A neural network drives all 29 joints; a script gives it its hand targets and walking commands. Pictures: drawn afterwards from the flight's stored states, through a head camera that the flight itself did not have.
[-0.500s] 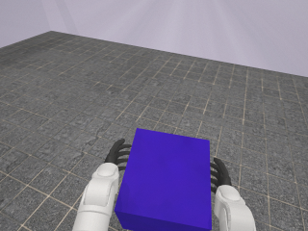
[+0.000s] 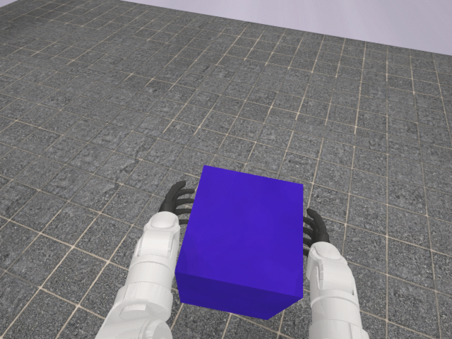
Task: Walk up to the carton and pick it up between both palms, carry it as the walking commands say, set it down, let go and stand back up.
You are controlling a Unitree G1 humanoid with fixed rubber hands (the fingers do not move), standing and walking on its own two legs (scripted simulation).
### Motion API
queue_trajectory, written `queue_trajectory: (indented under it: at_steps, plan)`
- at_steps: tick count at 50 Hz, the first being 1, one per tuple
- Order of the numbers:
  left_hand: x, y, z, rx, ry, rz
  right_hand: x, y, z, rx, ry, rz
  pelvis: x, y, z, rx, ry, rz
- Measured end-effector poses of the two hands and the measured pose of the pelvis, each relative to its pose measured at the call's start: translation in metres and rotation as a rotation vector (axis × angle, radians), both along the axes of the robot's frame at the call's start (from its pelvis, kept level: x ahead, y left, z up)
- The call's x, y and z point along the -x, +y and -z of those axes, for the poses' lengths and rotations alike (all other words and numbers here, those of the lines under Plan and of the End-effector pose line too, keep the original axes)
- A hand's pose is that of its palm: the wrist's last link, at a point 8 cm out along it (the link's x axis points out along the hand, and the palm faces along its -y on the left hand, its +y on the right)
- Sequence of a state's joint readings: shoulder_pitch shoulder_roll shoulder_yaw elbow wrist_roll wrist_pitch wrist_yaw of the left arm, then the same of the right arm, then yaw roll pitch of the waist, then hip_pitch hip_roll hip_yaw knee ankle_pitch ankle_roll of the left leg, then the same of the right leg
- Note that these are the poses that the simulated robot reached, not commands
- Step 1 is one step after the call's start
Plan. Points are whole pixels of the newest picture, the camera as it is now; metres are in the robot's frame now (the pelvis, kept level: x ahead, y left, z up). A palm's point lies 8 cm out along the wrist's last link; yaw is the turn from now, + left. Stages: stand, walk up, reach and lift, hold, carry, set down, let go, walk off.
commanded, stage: set down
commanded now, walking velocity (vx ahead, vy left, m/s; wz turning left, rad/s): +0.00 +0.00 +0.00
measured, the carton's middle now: (237, 247) +0.33 -0.04 -0.08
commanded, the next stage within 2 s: none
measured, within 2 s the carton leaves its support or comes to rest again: neither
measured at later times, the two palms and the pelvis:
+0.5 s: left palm (184, 231) +0.38 +0.08 -0.09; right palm (311, 259) +0.31 -0.20 -0.11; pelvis -0.01 +0.00 -0.04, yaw +0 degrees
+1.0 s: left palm (184, 238) +0.40 +0.09 -0.17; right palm (296, 262) +0.33 -0.19 -0.19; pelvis -0.02 +0.01 -0.12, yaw -2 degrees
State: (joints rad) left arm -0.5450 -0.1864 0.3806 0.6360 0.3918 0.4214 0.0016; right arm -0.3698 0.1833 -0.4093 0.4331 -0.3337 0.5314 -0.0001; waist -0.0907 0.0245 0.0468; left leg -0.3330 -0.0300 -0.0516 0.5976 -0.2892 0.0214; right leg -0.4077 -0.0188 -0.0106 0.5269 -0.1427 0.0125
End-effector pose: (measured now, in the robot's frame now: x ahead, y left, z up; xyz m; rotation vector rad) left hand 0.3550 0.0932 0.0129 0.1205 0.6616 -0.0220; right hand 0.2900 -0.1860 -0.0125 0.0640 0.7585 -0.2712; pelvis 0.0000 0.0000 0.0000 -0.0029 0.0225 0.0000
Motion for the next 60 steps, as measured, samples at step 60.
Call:
queue_trajectory:
  at_steps: [60]
  plan:
    - [-0.048,-0.014,0.220,0.085,-0.035,-0.049,-0.049,-0.015,0.216,0.018,-0.044,0.009,0.023,0.010,0.148,-0.018,0.627,0.009]
